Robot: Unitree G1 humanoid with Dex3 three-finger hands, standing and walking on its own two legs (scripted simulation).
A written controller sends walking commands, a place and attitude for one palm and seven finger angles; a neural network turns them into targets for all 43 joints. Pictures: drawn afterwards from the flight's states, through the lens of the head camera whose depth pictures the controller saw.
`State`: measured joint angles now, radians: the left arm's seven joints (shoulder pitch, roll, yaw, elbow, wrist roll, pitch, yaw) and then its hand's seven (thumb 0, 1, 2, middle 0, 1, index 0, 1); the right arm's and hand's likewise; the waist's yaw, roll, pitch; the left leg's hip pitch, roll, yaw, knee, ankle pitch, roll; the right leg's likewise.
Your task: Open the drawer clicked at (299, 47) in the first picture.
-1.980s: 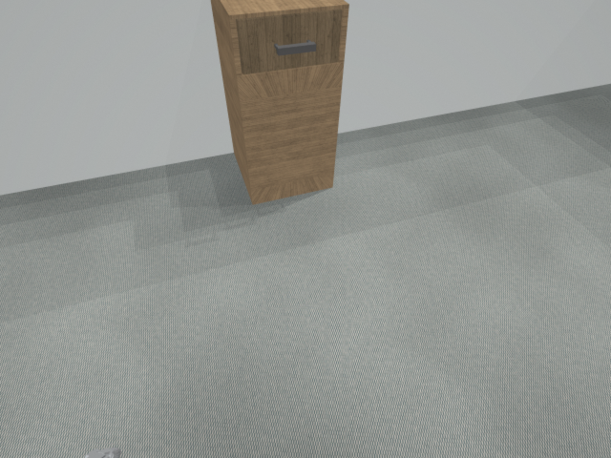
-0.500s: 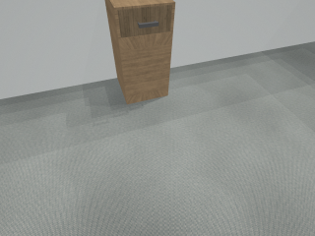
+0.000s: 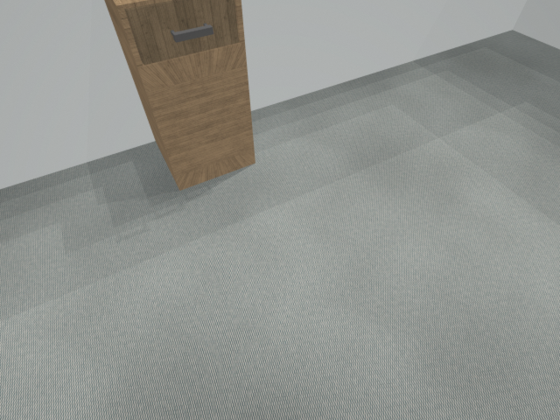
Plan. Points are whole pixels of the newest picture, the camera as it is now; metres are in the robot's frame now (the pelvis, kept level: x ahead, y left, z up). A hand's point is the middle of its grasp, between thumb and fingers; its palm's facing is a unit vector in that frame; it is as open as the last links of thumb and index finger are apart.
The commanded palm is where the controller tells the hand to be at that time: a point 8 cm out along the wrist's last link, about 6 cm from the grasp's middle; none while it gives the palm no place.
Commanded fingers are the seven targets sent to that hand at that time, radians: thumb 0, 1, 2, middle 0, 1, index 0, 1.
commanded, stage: walk to a spot facing it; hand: left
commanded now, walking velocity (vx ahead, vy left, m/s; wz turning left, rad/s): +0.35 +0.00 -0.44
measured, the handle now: (191, 31) +1.28 +0.43 -0.02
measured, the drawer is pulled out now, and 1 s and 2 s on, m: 0.00 0.00 0.00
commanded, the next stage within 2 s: turn to face it in 1.62 s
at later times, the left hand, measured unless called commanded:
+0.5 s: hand (159, 345) +0.26 +0.26 -0.17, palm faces -0.16 -0.97 -0.18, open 7.4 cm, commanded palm none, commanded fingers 0.00 0.90 0.90 -0.20 -0.30 -0.20 -0.30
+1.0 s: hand (283, 214) +0.58 +0.05 -0.16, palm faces -0.46 -0.87 -0.15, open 7.4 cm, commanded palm none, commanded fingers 0.00 0.90 0.90 -0.20 -0.30 -0.20 -0.30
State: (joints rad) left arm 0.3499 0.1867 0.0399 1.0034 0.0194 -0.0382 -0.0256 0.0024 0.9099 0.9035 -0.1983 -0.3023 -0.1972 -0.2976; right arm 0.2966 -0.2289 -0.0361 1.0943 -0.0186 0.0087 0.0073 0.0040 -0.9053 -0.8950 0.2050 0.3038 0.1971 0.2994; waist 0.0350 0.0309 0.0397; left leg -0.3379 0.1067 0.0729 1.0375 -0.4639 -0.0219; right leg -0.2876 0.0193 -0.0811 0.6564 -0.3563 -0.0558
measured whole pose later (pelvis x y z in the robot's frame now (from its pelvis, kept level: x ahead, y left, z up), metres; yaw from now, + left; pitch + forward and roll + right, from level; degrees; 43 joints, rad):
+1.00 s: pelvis +0.40 -0.04 +0.00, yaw -26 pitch -1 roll -1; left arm 0.11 0.16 0.05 0.97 0.02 -0.06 -0.02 0.00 0.91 0.90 -0.20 -0.30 -0.20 -0.30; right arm 0.44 -0.13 -0.04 1.14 -0.01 -0.02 0.00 0.01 -0.91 -0.90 0.20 0.30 0.20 0.30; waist -0.06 0.01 0.09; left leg -0.30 0.14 0.13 1.22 -0.43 -0.03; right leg -0.37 -0.01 -0.15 0.64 -0.26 -0.07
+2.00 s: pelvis +0.74 -0.23 +0.01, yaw -38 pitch -1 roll +0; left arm 0.08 0.13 0.03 1.00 0.02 -0.04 0.01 0.00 0.91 0.90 -0.20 -0.30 -0.20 -0.30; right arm 0.32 -0.14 -0.05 1.09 -0.01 0.02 -0.02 0.00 -0.91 -0.90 0.20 0.30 0.19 0.30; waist -0.07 0.03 0.07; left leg -0.45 0.12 0.06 1.15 -0.44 -0.05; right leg -0.32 -0.07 -0.23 0.58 -0.25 -0.05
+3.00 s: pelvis +0.75 -0.28 +0.02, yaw -3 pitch -1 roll +2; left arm 0.23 0.17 0.03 0.88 0.02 0.02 0.02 0.00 0.91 0.90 -0.20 -0.30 -0.20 -0.30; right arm 0.20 -0.27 -0.11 0.94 -0.02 0.09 0.04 0.00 -0.91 -0.90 0.20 0.30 0.19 0.30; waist -0.03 0.01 0.06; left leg -0.51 0.03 0.01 1.10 -0.36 -0.08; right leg -0.20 -0.11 -0.16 0.51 -0.28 0.00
